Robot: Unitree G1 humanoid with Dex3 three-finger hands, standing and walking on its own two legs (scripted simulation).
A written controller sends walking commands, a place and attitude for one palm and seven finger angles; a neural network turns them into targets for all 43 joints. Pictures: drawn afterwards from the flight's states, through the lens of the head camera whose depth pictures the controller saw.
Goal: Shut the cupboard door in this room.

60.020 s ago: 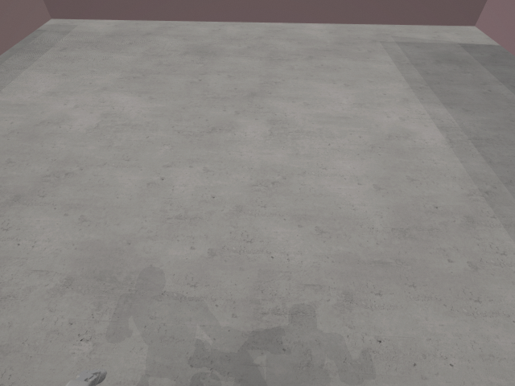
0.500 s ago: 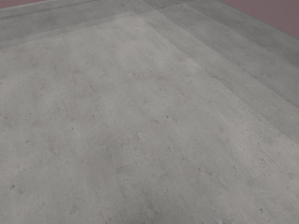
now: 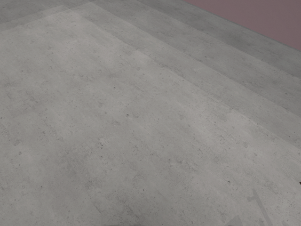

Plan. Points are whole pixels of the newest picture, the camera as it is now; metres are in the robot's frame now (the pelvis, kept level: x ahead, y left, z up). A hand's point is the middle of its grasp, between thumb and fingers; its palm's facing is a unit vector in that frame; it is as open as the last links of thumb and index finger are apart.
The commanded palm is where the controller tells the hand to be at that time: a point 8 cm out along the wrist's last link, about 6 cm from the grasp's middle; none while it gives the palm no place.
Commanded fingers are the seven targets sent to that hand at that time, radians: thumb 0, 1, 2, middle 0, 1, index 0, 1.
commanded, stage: turn to face it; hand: left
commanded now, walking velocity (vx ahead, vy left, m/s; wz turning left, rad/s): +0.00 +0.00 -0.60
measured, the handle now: out of the picture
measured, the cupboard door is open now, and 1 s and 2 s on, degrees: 53 53 53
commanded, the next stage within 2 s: none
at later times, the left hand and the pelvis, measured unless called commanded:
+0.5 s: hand (106, 216) +0.16 +0.13 -0.14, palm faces -0.29 -0.92 -0.27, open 7.4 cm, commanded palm none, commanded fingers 0.00 0.90 0.90 -0.20 -0.30 -0.20 -0.30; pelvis +0.00 -0.03 +0.01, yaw -17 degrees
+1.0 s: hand (102, 197) +0.21 +0.16 -0.16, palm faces -0.50 -0.84 -0.20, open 7.4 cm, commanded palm none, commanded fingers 0.00 0.90 0.90 -0.20 -0.30 -0.20 -0.30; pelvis +0.03 +0.01 +0.02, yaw -34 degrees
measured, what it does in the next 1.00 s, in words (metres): steps on the spot, turning right: right foot, then left foot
